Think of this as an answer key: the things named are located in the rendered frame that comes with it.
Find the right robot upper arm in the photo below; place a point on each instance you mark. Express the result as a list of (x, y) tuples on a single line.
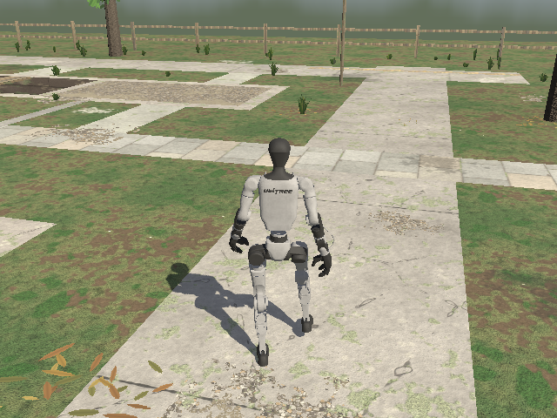
[(307, 186)]

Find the right robot forearm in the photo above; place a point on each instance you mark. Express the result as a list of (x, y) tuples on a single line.
[(320, 239)]

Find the robot left foot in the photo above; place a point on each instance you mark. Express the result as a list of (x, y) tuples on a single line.
[(263, 358)]

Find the left robot upper arm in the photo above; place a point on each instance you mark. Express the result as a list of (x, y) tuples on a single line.
[(251, 184)]

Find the left robot forearm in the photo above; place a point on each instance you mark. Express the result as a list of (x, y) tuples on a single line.
[(238, 227)]

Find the robot right shin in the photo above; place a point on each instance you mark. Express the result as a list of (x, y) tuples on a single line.
[(305, 296)]

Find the robot right hand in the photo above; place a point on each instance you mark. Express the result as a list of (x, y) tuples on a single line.
[(327, 263)]

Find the robot left hand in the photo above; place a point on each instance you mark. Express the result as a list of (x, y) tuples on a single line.
[(241, 241)]

